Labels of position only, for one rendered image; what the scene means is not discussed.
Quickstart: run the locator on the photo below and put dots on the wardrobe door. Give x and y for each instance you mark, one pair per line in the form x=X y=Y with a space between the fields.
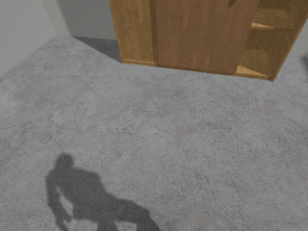
x=204 y=34
x=138 y=29

